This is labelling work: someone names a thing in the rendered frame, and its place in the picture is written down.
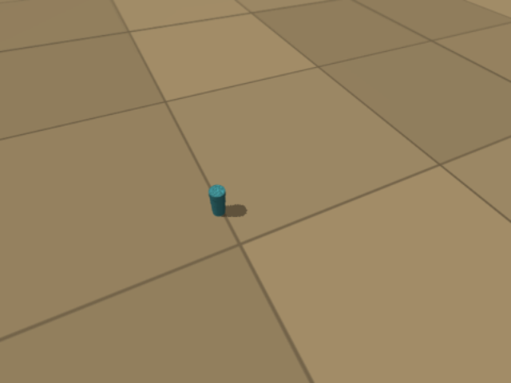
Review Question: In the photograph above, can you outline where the cup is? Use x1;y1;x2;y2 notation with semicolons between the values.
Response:
208;185;226;216

